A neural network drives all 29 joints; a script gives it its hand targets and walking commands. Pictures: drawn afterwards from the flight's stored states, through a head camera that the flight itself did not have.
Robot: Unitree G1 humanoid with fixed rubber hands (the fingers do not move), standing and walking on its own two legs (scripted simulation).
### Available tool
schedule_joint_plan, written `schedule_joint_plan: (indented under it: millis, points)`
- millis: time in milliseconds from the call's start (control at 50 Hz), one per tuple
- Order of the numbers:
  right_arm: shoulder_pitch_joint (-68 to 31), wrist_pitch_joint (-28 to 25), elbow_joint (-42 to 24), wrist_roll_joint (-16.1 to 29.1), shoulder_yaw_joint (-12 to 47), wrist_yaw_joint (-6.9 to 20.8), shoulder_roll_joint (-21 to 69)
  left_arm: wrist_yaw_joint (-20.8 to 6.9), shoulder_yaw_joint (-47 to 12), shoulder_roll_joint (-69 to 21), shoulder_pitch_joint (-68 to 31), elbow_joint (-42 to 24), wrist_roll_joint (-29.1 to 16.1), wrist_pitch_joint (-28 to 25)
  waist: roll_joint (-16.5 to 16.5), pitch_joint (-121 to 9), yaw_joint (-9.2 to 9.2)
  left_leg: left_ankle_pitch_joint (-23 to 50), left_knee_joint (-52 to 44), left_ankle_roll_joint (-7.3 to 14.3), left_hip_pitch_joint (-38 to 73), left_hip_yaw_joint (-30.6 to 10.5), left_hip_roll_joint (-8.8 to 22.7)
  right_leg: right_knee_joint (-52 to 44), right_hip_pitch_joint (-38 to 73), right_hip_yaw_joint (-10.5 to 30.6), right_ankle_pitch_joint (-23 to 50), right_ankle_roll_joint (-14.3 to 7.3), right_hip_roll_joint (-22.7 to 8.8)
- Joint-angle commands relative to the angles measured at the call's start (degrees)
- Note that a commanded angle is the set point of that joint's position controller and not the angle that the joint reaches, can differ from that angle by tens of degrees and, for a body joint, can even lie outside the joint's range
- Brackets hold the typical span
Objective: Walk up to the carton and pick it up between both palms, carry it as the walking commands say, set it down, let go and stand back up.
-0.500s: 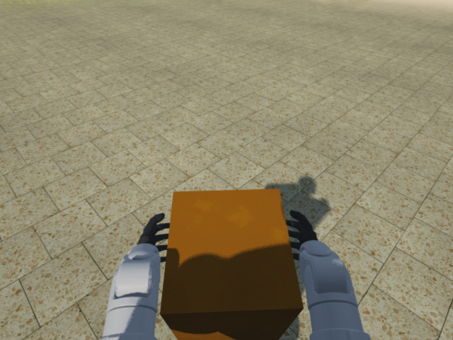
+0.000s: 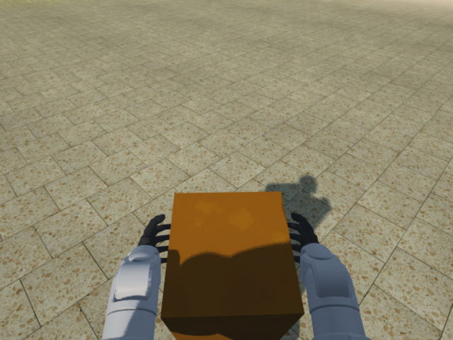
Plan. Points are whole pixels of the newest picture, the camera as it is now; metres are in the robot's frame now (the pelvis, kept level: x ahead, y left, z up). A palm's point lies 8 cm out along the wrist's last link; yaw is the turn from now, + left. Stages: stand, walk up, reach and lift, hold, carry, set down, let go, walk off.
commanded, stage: carry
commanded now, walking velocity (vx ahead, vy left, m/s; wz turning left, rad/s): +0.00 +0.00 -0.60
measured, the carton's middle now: (228, 272) +0.29 +0.00 -0.03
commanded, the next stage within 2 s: none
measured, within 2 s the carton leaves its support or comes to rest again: neither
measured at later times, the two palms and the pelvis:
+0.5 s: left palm (190, 214) +0.33 +0.06 +0.10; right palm (354, 227) +0.30 -0.22 +0.10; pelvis -0.04 -0.02 -0.02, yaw -5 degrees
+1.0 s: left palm (178, 229) +0.30 +0.08 +0.10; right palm (351, 240) +0.27 -0.20 +0.10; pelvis -0.06 -0.02 -0.02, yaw -6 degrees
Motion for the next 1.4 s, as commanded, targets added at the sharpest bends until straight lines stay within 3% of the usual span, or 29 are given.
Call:
schedule_joint_plan:
  millis: [0, 100, 140, 200, 220, 240, 260, 300, 320, 340, 360, 380, 400, 440, 500, 540, 560, 580, 600, 620, 660, 700, 720, 740, 760, 780, 920, 1040, 1380]
  points:
    - [-30.33, -2.35, -5.09, 17.29, 31.15, 13.71, 52.93, -13.85, -31.13, -51.24, -30.74, -5.94, -18.38, -3.07, 2.36, -17.94, 0.41, -4.41, 0.95, 2.28, -4.72, -3.43, 9.06, 4.91, -7.24, 1.29, -1.63, -1.68, -4.93]
    - [-33.21, 2.50, -12.02, 21.41, 37.51, 10.63, 50.28, -12.34, -38.25, -48.97, -37.80, -14.87, -25.91, 1.89, -1.65, -21.42, 0.43, 5.45, 12.05, 1.78, -7.56, 0.16, 8.34, 10.72, -13.68, 5.95, 12.19, -3.19, -7.36]
    - [-37.42, 5.59, -15.01, 24.40, 39.73, 9.19, 47.67, -11.40, -40.76, -47.69, -42.02, -17.07, -29.49, 5.33, -1.40, -23.77, 0.57, 6.12, 14.17, 1.85, -7.94, 0.03, 8.38, 12.77, -15.42, 8.02, 12.71, -3.95, -7.49]
    - [-41.58, 11.15, -16.93, 28.18, 40.65, 7.49, 45.48, -9.90, -41.56, -46.69, -46.12, -18.44, -33.48, 11.26, 4.14, -26.41, 0.42, 6.19, 10.04, 4.02, -5.33, -4.98, 12.69, 19.08, -21.76, 5.18, 5.31, -2.67, -4.06]
    - [-42.96, 12.76, -16.53, 28.87, 40.20, 7.05, 44.90, -9.58, -41.09, -46.69, -47.76, -17.91, -34.35, 13.04, 8.51, -27.21, 0.37, 8.90, 7.15, 5.97, -3.35, -8.47, 16.35, 23.58, -24.56, 1.46, -0.78, -1.76, -1.25]
    - [-45.55, 14.09, -16.15, 29.45, 40.23, 6.70, 44.64, -9.56, -40.73, -47.17, -49.79, -17.09, -35.14, 14.73, 12.84, -27.28, 0.74, 12.16, 5.25, 8.24, -5.23, -10.41, 19.75, 25.76, -23.45, -2.80, -12.61, -1.40, 0.64]
    - [-50.31, 15.29, -17.11, 30.40, 40.60, 6.37, 44.46, -9.55, -40.68, -47.56, -54.15, -16.83, -36.64, 15.99, 12.35, -26.79, 0.98, 14.22, 5.66, 8.55, -8.87, -9.12, 19.86, 23.64, -19.29, -4.63, -15.02, -1.62, 0.26]
    - [-58.01, 18.31, -18.27, 32.38, 40.00, 5.89, 44.51, -9.01, -39.00, -48.96, -58.77, -15.41, -38.13, 18.25, 7.08, -26.98, 1.17, 8.05, 9.29, 5.22, -14.45, -2.80, 15.33, 16.73, -12.37, -3.78, -9.22, -2.31, 0.72]
    - [-59.50, 19.66, -17.35, 32.94, 38.92, 5.73, 44.91, -8.79, -37.63, -49.04, -59.84, -14.25, -38.02, 19.31, 1.70, -26.53, 1.32, -0.30, 14.41, 2.54, -18.28, 0.72, 11.01, 9.50, -9.26, 2.33, -6.02, -3.22, -2.56]
    - [-60.78, 21.02, -17.25, 33.59, 37.73, 5.70, 45.90, -8.50, -35.72, -48.45, -58.86, -12.76, -37.17, 20.35, -14.54, -25.38, 1.42, -15.93, 25.03, -1.08, -27.94, 7.23, 3.16, 0.45, -5.14, 20.04, 0.71, -5.83, -14.56]
    - [-62.17, 22.11, -16.16, 34.78, 37.72, 5.53, 47.61, -8.14, -34.03, -49.82, -57.51, -11.50, -36.34, 21.33, -17.29, -26.25, 0.96, -23.45, 29.79, -1.62, -28.57, 5.62, 1.17, -0.69, -3.29, 26.00, 10.73, -8.54, -18.58]
    - [-64.08, 22.78, -14.94, 36.46, 37.76, 5.53, 48.77, -7.44, -33.16, -49.81, -59.38, -11.82, -36.43, 22.22, -12.47, -28.24, 0.64, -22.32, 30.70, -1.53, -26.97, 3.83, 2.55, 1.72, -0.97, 23.14, 18.20, -9.33, -17.73]
    - [-64.44, 23.42, -13.99, 37.65, 37.60, 5.64, 50.18, -7.03, -32.49, -49.41, -60.14, -12.65, -36.32, 22.80, -9.96, -29.45, 0.53, -20.54, 29.83, -1.70, -25.73, 4.74, 2.56, 4.21, 0.57, 18.96, 23.67, -8.95, -16.54]
    - [-65.82, 24.37, -11.96, 38.88, 36.61, 5.95, 53.11, -6.39, -31.02, -50.05, -62.74, -13.27, -36.16, 23.63, -10.46, -31.24, 0.58, -17.84, 24.92, -1.73, -23.07, 6.08, 0.98, 6.24, 3.52, 13.35, 30.03, -7.77, -13.64]
    - [-65.17, 25.42, -9.77, 39.18, 34.45, 6.21, 56.44, -5.85, -29.51, -50.59, -63.21, -14.22, -34.96, 24.42, -10.13, -32.77, 0.23, -13.31, 12.29, -1.49, -16.75, 7.90, -0.81, 8.35, 5.38, 9.02, 30.36, -7.20, -11.57]
    - [-64.97, 26.00, -9.06, 38.88, 33.47, 6.49, 57.32, -5.46, -29.03, -50.76, -63.14, -14.37, -34.18, 24.64, -8.37, -33.38, 0.03, -4.87, 3.70, -1.16, -8.01, 7.58, 1.48, 10.59, 1.66, 6.49, 28.34, -6.01, -9.88]
    - [-64.58, 26.24, -8.53, 38.61, 32.99, 6.80, 57.43, -5.30, -29.01, -50.98, -62.26, -14.10, -33.83, 24.83, -6.42, -33.13, 0.26, 0.06, 4.24, 0.11, -3.15, 4.09, 4.38, 11.39, -3.72, 5.29, 24.73, -4.42, -8.36]
    - [-66.67, 25.79, -8.48, 38.39, 32.77, 6.92, 56.44, -5.41, -30.07, -51.44, -65.13, -14.82, -34.69, 24.95, 1.97, -31.86, 0.51, 11.47, 5.39, 2.65, -1.77, -2.90, 10.28, 14.73, -9.63, 1.08, 14.04, -2.39, -4.75]
    - [-69.86, 25.43, -8.25, 38.40, 32.51, 6.94, 55.60, -5.44, -31.34, -52.05, -70.50, -15.36, -35.81, 24.86, 7.71, -30.33, 0.26, 19.77, 4.43, 5.41, -0.45, -5.73, 14.19, 17.05, -14.38, -1.71, 0.27, -1.86, -2.21]
    - [-67.25, 25.75, -6.79, 37.58, 31.65, 7.03, 55.72, -5.65, -31.41, -52.70, -68.88, -14.05, -35.37, 25.34, 10.38, -29.80, 0.16, 20.52, 3.56, 7.45, -0.33, -7.18, 16.89, 19.52, -16.19, -2.97, -8.17, -1.64, -1.28]
    - [-66.04, 25.80, -8.02, 36.59, 31.92, 7.12, 56.49, -6.21, -32.26, -54.48, -68.01, -13.42, -36.02, 25.48, 8.34, -27.71, 0.27, 19.75, 4.73, 7.68, -2.43, -4.35, 15.72, 15.52, -14.53, -4.19, -8.11, -2.06, -1.20]
    - [-67.88, 25.66, -9.00, 35.72, 31.67, 6.80, 55.44, -6.79, -33.15, -55.19, -70.82, -12.76, -37.69, 25.42, 7.45, -27.31, 0.39, 13.57, 6.77, 5.24, -5.52, -0.50, 11.96, 10.39, -10.54, -3.79, 0.10, -2.95, -1.55]
    - [-66.56, 25.70, -9.27, 35.10, 31.12, 6.70, 55.19, -7.05, -33.16, -55.56, -69.85, -12.20, -37.94, 25.48, 4.94, -27.66, 0.15, 6.85, 8.25, 3.78, -7.43, 1.11, 9.70, 9.21, -8.35, -1.62, 6.43, -3.58, -3.35]
    - [-65.51, 25.70, -9.50, 34.61, 30.81, 6.61, 55.35, -7.29, -33.07, -55.75, -69.29, -11.86, -38.06, 25.46, 0.24, -28.21, -0.22, -2.04, 11.32, 2.28, -9.73, 3.34, 6.56, 7.39, -6.60, 3.43, 11.42, -4.37, -6.93]
    - [-62.75, 25.95, -9.61, 33.97, 30.63, 6.56, 55.83, -7.52, -32.48, -56.27, -65.53, -10.83, -37.11, 25.53, -4.77, -28.33, -0.46, -9.57, 13.75, 1.17, -9.93, 5.31, 3.72, 3.82, -6.46, 7.83, 11.41, -5.46, -10.07]
    - [-61.81, 25.92, -9.95, 33.86, 30.76, 6.54, 56.20, -7.73, -32.18, -56.60, -63.69, -10.39, -36.64, 25.50, -7.11, -27.86, -0.53, -11.93, 13.92, 1.06, -10.06, 5.14, 3.22, 2.05, -6.54, 9.74, 9.07, -6.26, -11.68]
    - [-66.69, 24.80, -12.92, 35.62, 33.90, 6.77, 54.97, -7.60, -33.82, -55.40, -66.60, -13.58, -37.74, 24.15, 0.02, -28.09, 0.19, -3.55, 6.31, 3.03, -7.32, 0.18, 7.47, 6.40, -7.84, 0.71, 5.71, -3.47, -5.78]
    - [-64.17, 24.86, -10.63, 35.48, 33.50, 7.48, 55.15, -7.36, -33.22, -54.47, -64.19, -12.55, -36.26, 23.78, -1.24, -28.31, 0.11, -4.85, 7.18, 2.58, -8.26, 1.60, 6.16, 4.95, -6.71, 1.70, 6.42, -4.27, -7.15]
    - [-64.11, 24.16, -9.24, 34.75, 31.91, 7.81, 54.68, -7.54, -32.65, -54.68, -64.73, -11.30, -36.34, 23.13, -0.36, -27.48, 0.14, -3.59, 5.83, 2.90, -8.19, 0.78, 6.89, 5.40, -7.18, 0.67, 7.73, -3.98, -6.36]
